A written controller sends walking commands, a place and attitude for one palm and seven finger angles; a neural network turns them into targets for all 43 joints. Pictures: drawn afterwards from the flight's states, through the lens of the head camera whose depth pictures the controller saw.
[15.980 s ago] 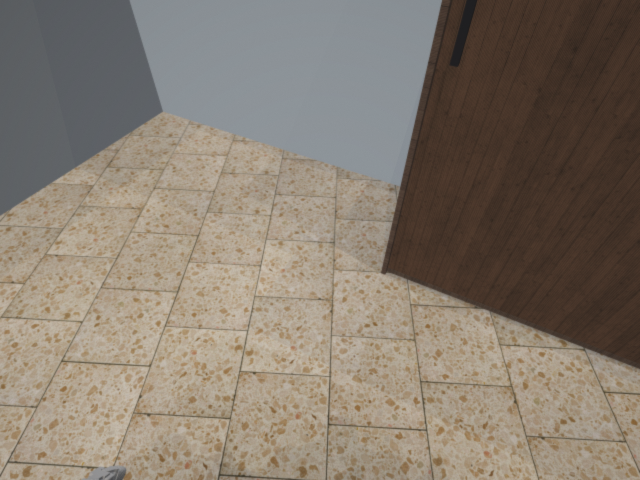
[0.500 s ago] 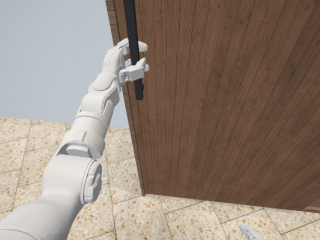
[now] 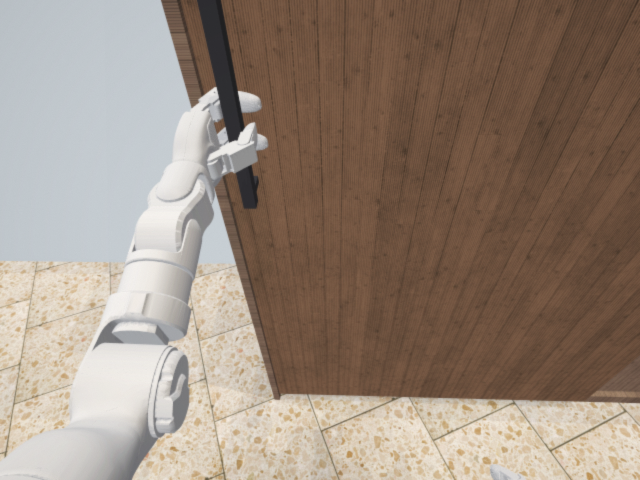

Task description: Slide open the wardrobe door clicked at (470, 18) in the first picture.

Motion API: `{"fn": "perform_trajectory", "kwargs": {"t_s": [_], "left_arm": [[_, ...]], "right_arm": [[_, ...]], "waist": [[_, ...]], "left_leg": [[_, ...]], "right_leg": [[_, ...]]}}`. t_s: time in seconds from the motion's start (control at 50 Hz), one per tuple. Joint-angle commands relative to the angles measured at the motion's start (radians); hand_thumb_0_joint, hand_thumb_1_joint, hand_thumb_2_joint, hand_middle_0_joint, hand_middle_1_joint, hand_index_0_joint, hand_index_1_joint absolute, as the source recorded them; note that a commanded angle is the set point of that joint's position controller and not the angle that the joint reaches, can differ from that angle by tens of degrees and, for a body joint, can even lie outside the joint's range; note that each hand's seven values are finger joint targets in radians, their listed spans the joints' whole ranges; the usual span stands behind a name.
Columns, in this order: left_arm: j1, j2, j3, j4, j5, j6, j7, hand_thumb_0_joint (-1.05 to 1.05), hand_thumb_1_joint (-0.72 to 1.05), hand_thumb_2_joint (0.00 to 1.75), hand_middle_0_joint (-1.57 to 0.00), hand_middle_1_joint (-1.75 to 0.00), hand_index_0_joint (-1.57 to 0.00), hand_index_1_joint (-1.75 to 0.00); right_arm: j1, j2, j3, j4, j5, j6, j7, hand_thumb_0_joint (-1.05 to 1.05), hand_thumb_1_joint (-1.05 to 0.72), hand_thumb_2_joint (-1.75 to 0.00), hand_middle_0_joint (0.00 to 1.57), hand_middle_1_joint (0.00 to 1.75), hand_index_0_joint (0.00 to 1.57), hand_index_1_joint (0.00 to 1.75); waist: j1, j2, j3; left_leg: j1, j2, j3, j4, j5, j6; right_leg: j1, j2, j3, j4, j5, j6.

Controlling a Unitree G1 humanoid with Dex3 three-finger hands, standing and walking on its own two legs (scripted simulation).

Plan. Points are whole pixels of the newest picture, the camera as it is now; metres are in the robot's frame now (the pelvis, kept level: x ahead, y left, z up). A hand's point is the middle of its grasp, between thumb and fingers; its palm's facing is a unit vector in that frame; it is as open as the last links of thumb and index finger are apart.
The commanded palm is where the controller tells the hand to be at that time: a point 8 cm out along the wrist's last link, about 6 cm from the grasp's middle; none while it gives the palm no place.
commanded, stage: grip the handle and tug to test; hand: left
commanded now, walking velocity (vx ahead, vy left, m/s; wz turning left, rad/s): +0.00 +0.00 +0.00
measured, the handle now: (235, 106) +0.50 +0.10 +0.25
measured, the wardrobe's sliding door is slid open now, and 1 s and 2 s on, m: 0.00 0.00 0.05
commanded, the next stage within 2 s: tug the door sideways, standing still in 0.04 s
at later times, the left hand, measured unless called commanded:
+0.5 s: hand (251, 148) +0.44 +0.08 +0.22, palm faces -0.01 -1.00 -0.04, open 5.5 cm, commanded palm +0.42 +0.09 +0.22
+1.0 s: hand (251, 153) +0.44 +0.08 +0.21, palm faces -0.02 -0.99 -0.13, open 5.9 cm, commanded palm +0.43 +0.10 +0.22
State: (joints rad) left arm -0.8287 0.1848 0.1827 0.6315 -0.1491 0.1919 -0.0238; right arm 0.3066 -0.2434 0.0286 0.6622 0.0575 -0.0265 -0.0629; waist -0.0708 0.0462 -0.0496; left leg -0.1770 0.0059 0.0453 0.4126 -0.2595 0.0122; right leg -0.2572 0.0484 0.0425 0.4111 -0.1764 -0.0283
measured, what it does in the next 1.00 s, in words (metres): stands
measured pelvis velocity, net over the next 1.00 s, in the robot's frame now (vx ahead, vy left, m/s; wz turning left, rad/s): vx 0.00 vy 0.00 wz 0.07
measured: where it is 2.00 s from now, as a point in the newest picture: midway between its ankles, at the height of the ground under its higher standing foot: outside the picture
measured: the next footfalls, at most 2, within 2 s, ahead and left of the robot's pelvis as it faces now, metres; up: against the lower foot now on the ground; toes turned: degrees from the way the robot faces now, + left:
right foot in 1.30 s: +0.09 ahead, -0.20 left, +0.00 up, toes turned -5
right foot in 1.68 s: +0.15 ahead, -0.31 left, +0.00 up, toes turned -3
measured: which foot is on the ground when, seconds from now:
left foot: down 0.00-1.00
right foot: down 0.00-1.00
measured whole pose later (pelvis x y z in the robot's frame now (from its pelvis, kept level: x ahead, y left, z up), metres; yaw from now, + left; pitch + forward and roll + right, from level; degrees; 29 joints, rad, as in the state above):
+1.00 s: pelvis +0.00 +0.00 -0.01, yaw +4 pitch +2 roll +0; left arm -0.96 0.13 -0.04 0.76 -0.13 0.07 0.08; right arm 0.25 -0.21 0.03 0.75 0.03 -0.09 -0.04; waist 0.00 0.04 -0.03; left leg -0.27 -0.04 -0.02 0.54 -0.31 0.02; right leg -0.33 0.00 -0.02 0.56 -0.26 -0.01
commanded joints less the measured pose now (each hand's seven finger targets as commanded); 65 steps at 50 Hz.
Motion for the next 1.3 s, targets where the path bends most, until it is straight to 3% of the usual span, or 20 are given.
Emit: {"fn": "perform_trajectory", "kwargs": {"t_s": [0.0,0.12,0.18,0.24,0.32,0.4,0.54,0.68,0.86,0.88,0.9,0.94,0.98,1.0,1.02,1.08,1.18,1.22,1.26,1.28], "left_arm": [[-0.317,0.224,0.072,-0.372,-0.016,-0.031,-0.008,0.0,0.9,0.9,-0.45,-1.4,-0.45,-1.4],[-0.261,0.189,0.046,-0.494,-0.018,0.048,-0.005,0.0,0.9,0.9,-0.45,-1.4,-0.45,-1.4],[-0.47,0.127,-0.033,-0.434,-0.01,0.081,0.015,0.0,0.9,0.9,-0.45,-1.4,-0.45,-1.4],[-0.54,-0.007,-0.123,-0.39,-0.005,0.093,0.04,0.0,0.9,0.9,-0.45,-1.4,-0.45,-1.4],[-0.621,-0.08,-0.193,-0.376,0.002,0.064,0.055,0.0,0.9,0.9,-0.45,-1.4,-0.45,-1.4],[-0.651,-0.137,-0.242,-0.316,-0.009,0.027,0.038,0.0,0.9,0.9,-0.45,-1.4,-0.45,-1.4],[-0.757,-0.242,-0.333,-0.256,-0.025,-0.029,0.025,0.0,0.9,0.9,-0.45,-1.4,-0.45,-1.4],[-0.797,-0.319,-0.391,-0.202,-0.035,-0.061,0.031,0.0,0.9,0.9,-0.45,-1.4,-0.45,-1.4],[-0.816,-0.32,-0.384,-0.149,-0.04,-0.088,0.035,0.0,0.9,0.9,-0.45,-1.4,-0.45,-1.4],[-0.83,-0.29,-0.358,-0.144,-0.039,-0.089,0.035,0.0,0.9,0.9,-0.45,-1.4,-0.45,-1.4],[-0.861,0.173,-0.117,-0.245,0.049,-0.237,0.081,0.0,0.9,0.9,-0.45,-1.4,-0.45,-1.4],[-0.714,-0.044,-0.243,-0.18,0.046,-0.302,0.071,0.0,0.9,0.9,-0.45,-1.4,-0.45,-1.4],[-0.747,-0.087,-0.294,-0.272,0.033,-0.341,0.054,0.0,0.9,0.9,-0.45,-1.4,-0.45,-1.4],[-0.786,-0.09,-0.308,-0.317,0.026,-0.351,0.051,0.0,0.9,0.9,-0.45,-1.4,-0.45,-1.4],[-0.807,-0.07,-0.297,-0.353,0.028,-0.355,0.052,0.0,0.9,0.9,-0.45,-1.4,-0.45,-1.4],[-0.8,-0.054,-0.287,-0.432,0.04,-0.373,0.055,0.0,0.9,0.9,-0.45,-1.4,-0.45,-1.4],[-0.752,-0.102,-0.343,-0.511,0.05,-0.389,0.047,0.0,0.9,0.9,-0.45,-1.4,-0.45,-1.4],[-0.705,-0.115,-0.363,-0.534,0.052,-0.391,0.046,0.0,0.9,0.9,-0.45,-1.4,-0.45,-1.4],[-0.668,-0.101,-0.36,-0.576,0.062,-0.392,0.051,0.0,0.9,0.9,-0.45,-1.4,-0.45,-1.4],[-0.649,-0.06,-0.334,-0.594,0.077,-0.389,0.062,0.0,0.9,0.9,-0.45,-1.4,-0.45,-1.4]], "right_arm": [[-0.145,-0.109,-0.037,-0.185,0.002,-0.041,-0.002,0.0,-0.9,-0.9,0.2,0.3,0.2,0.3],[-0.185,-0.102,-0.032,-0.2,0.004,-0.009,0.002,0.0,-0.9,-0.9,0.2,0.3,0.2,0.3],[-0.163,-0.101,-0.032,-0.16,-0.001,-0.005,-0.004,0.0,-0.9,-0.9,0.2,0.3,0.2,0.3],[-0.158,-0.085,-0.031,-0.143,-0.005,-0.009,-0.004,0.0,-0.9,-0.9,0.2,0.3,0.2,0.3],[-0.15,-0.079,-0.034,-0.124,-0.015,-0.014,0.005,0.0,-0.9,-0.9,0.2,0.3,0.2,0.3],[-0.152,-0.079,-0.036,-0.11,-0.02,-0.022,0.013,0.0,-0.9,-0.9,0.2,0.3,0.2,0.3],[-0.152,-0.065,-0.026,-0.08,-0.015,-0.051,0.031,0.0,-0.9,-0.9,0.2,0.3,0.2,0.3],[-0.133,-0.063,-0.027,-0.056,-0.017,-0.085,0.047,0.0,-0.9,-0.9,0.2,0.3,0.2,0.3],[-0.108,-0.069,-0.029,-0.029,-0.017,-0.112,0.051,0.0,-0.9,-0.9,0.2,0.3,0.2,0.3],[-0.105,-0.073,-0.031,-0.025,-0.017,-0.114,0.049,0.0,-0.9,-0.9,0.2,0.3,0.2,0.3],[-0.087,-0.106,-0.039,-0.047,-0.015,-0.118,0.022,0.0,-0.9,-0.9,0.2,0.3,0.2,0.3],[-0.109,-0.088,-0.052,-0.048,-0.017,-0.11,0.001,0.0,-0.9,-0.9,0.2,0.3,0.2,0.3],[-0.132,-0.081,-0.062,-0.076,-0.021,-0.113,-0.015,0.0,-0.9,-0.9,0.2,0.3,0.2,0.3],[-0.137,-0.071,-0.066,-0.089,-0.024,-0.114,-0.015,0.0,-0.9,-0.9,0.2,0.3,0.2,0.3],[-0.146,-0.07,-0.074,-0.084,-0.034,-0.113,-0.008,0.0,-0.9,-0.9,0.2,0.3,0.2,0.3],[-0.155,-0.09,-0.092,-0.086,-0.035,-0.095,0.01,0.0,-0.9,-0.9,0.2,0.3,0.2,0.3],[-0.166,-0.091,-0.089,-0.12,-0.021,-0.088,0.019,0.0,-0.9,-0.9,0.2,0.3,0.2,0.3],[-0.19,-0.09,-0.086,-0.138,-0.011,-0.091,0.024,0.0,-0.9,-0.9,0.2,0.3,0.2,0.3],[-0.208,-0.083,-0.082,-0.151,0.002,-0.091,0.025,0.0,-0.9,-0.9,0.2,0.3,0.2,0.3],[-0.219,-0.075,-0.081,-0.153,0.011,-0.085,0.023,0.0,-0.9,-0.9,0.2,0.3,0.2,0.3]], "waist": [[0.109,-0.102,-0.373],[0.104,-0.09,-0.364],[0.042,-0.118,-0.324],[0.018,-0.059,-0.323],[0.004,-0.053,-0.379],[-0.001,-0.109,-0.38],[-0.02,-0.063,-0.364],[-0.026,-0.069,-0.368],[-0.027,-0.069,-0.353],[-0.025,-0.071,-0.355],[0.013,-0.066,-0.271],[0.012,-0.067,-0.247],[-0.004,0.066,-0.276],[-0.008,0.102,-0.285],[-0.002,0.088,-0.276],[0.007,0.052,-0.264],[-0.007,0.16,-0.262],[0.003,0.173,-0.255],[0.021,0.126,-0.298],[0.027,-0.004,-0.332]], "left_leg": [[0.047,-0.006,0.003,-0.024,0.344,0.028],[0.075,-0.007,0.01,-0.015,0.431,0.026],[0.09,-0.01,-0.001,0.006,0.406,0.029],[0.127,-0.014,-0.014,0.027,0.427,0.028],[0.168,-0.018,-0.036,0.046,0.485,0.022],[0.173,-0.017,-0.053,0.055,0.498,0.025],[0.194,-0.009,-0.083,0.069,0.457,0.013],[0.204,0.001,-0.111,0.079,0.452,-0.002],[0.171,0.002,-0.116,0.077,0.399,-0.012],[0.163,-0.001,-0.114,0.074,0.369,-0.014],[0.002,0.065,-0.117,0.044,0.227,0.023],[0.019,0.123,-0.149,0.036,0.123,0.05],[0.129,0.268,-0.291,0.014,0.224,0.116],[0.225,0.343,-0.395,0.007,0.357,0.17],[0.298,0.398,-0.432,0.004,0.466,0.205],[0.38,0.43,-0.335,0.079,0.623,0.208],[0.349,0.371,-0.164,0.127,0.69,0.149],[0.266,0.34,-0.087,0.171,0.66,0.112],[0.155,0.265,-0.001,0.319,0.593,0.056],[0.035,0.179,0.053,0.442,0.442,0.014]], "right_leg": [[0.299,-0.044,-0.05,-0.003,0.382,0.001],[0.306,-0.045,-0.051,0.009,0.494,0.003],[0.228,-0.041,-0.055,-0.001,0.474,0.012],[0.165,-0.039,-0.061,0.012,0.459,0.008],[0.153,-0.041,-0.071,0.036,0.48,0.003],[0.141,-0.039,-0.078,0.049,0.477,0.001],[0.061,-0.039,-0.086,0.063,0.381,-0.007],[0.0,-0.037,-0.096,0.085,0.314,-0.008],[-0.025,-0.036,-0.098,0.094,0.263,-0.009],[-0.026,-0.035,-0.098,0.09,0.248,-0.009],[0.004,-0.076,-0.054,0.086,0.11,0.02],[-0.011,-0.066,-0.06,0.154,0.068,0.033],[-0.128,-0.036,-0.066,0.373,-0.025,0.038],[-0.244,-0.032,-0.041,0.497,-0.193,0.036],[-0.338,-0.05,-0.005,0.585,-0.31,0.031],[-0.388,-0.095,0.011,0.556,-0.27,0.012],[-0.244,-0.073,-0.087,0.373,-0.187,0.018],[-0.105,-0.06,-0.125,0.261,-0.099,0.023],[0.106,-0.063,-0.136,0.138,0.141,0.015],[0.231,-0.154,-0.07,0.091,0.427,-0.013]]}}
